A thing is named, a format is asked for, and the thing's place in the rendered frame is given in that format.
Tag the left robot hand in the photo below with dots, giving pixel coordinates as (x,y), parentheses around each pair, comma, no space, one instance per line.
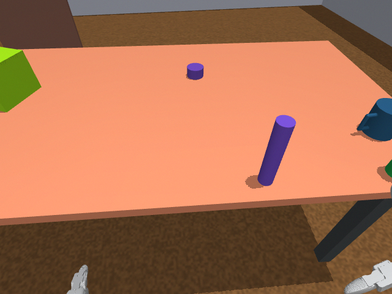
(79,282)

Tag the right robot hand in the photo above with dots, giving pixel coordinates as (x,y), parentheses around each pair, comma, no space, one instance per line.
(380,278)

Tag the table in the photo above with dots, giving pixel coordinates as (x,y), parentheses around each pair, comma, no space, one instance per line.
(122,131)

